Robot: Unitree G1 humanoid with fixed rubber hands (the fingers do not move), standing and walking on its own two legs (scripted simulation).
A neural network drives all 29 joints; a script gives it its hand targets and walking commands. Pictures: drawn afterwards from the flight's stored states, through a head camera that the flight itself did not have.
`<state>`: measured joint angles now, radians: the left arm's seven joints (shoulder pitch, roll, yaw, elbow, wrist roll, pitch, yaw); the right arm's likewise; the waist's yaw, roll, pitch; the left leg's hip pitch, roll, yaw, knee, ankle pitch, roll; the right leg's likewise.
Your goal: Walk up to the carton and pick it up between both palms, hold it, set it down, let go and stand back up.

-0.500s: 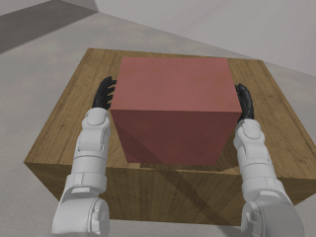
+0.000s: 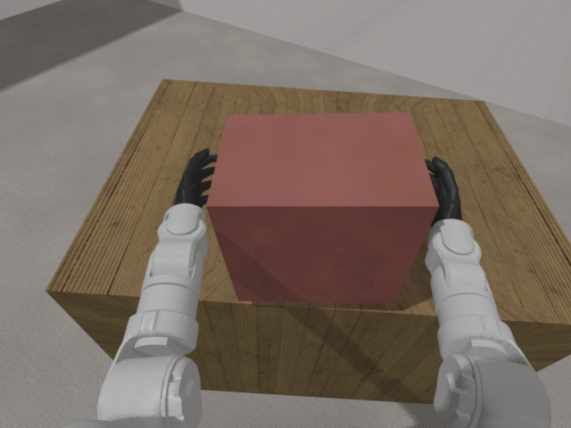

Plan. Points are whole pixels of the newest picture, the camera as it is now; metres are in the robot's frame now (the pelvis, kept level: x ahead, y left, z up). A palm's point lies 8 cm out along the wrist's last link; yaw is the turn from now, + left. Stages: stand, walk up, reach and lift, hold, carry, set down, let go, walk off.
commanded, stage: set down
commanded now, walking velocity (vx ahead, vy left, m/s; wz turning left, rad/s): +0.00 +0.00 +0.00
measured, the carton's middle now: (316, 215) +0.42 -0.04 +0.05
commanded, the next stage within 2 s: none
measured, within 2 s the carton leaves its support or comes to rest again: rests again in 1.24 s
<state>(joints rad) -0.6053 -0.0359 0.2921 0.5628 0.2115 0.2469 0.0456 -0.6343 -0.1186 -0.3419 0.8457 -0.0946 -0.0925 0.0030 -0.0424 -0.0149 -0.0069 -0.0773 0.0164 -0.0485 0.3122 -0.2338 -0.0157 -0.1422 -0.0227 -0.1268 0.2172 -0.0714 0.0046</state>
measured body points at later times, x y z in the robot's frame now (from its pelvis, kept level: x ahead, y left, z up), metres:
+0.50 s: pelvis +0.00 -0.01 +0.00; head +0.03 +0.00 +0.45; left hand +0.41 +0.12 +0.07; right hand +0.40 -0.24 +0.08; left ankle -0.04 +0.12 -0.75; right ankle +0.03 -0.12 -0.75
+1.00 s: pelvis +0.00 +0.00 +0.00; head +0.03 +0.00 +0.45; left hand +0.41 +0.12 +0.06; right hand +0.39 -0.25 +0.07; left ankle -0.04 +0.12 -0.75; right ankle +0.03 -0.12 -0.75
